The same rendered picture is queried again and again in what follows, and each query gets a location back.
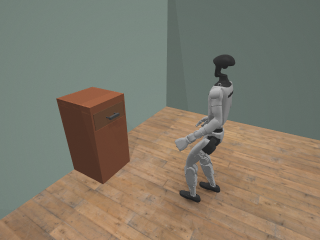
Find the right robot hand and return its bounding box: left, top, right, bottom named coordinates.
left=195, top=116, right=209, bottom=127

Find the left robot shin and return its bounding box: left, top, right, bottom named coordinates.
left=184, top=166, right=198, bottom=197

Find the left robot forearm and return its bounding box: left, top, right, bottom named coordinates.
left=185, top=119, right=219, bottom=144

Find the left robot upper arm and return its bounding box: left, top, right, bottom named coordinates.
left=209, top=87, right=223, bottom=129

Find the handle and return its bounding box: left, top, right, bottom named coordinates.
left=106, top=112, right=120, bottom=120

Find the drawer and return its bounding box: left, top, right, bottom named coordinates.
left=93, top=101, right=124, bottom=131

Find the left robot foot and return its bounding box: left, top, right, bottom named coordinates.
left=179, top=190, right=201, bottom=203

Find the cabinet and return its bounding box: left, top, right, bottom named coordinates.
left=56, top=87, right=130, bottom=184

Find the left robot hand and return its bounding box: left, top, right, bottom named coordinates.
left=174, top=137, right=189, bottom=151

